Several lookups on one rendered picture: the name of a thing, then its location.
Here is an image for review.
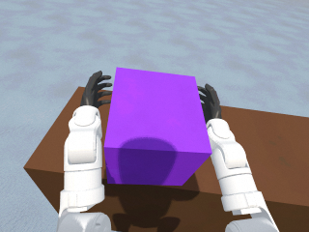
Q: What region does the left robot upper arm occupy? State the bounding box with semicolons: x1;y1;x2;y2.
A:
57;212;111;232

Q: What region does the left robot hand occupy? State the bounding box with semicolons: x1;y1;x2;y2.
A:
80;71;113;108

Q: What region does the right robot hand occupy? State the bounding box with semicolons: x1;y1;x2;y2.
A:
197;83;222;124

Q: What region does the pedestal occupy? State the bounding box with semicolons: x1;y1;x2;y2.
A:
23;86;309;232

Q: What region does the left robot forearm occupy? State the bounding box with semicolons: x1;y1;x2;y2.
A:
56;105;105;232

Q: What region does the right robot forearm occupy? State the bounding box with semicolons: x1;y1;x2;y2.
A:
206;118;279;232

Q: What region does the right robot upper arm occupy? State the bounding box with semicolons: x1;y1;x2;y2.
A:
225;217;278;232

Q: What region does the carton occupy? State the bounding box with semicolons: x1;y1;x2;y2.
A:
103;67;212;186

